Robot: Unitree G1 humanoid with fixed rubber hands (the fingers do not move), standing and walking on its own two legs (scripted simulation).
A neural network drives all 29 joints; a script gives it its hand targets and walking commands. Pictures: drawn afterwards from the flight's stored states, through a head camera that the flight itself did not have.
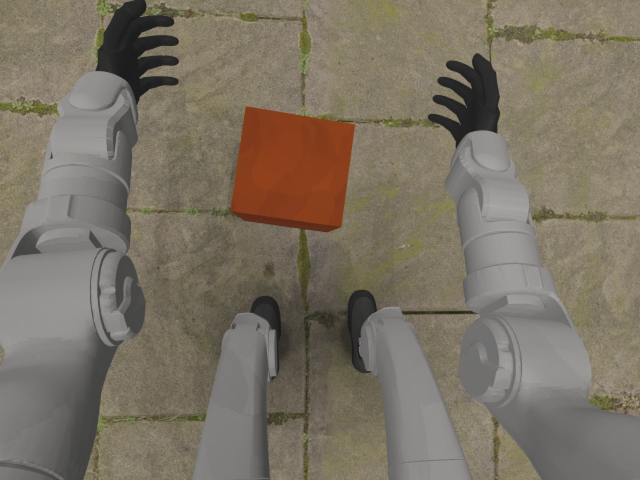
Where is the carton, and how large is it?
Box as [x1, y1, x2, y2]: [231, 106, 354, 231]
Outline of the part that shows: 246,106 231,211 244,220 321,231 328,231 339,227 341,225 354,124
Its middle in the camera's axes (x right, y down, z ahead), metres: -0.06 -0.13 +0.85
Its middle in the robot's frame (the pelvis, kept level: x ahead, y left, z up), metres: +0.50 +0.02 -0.52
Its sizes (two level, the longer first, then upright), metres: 0.210 0.200 0.250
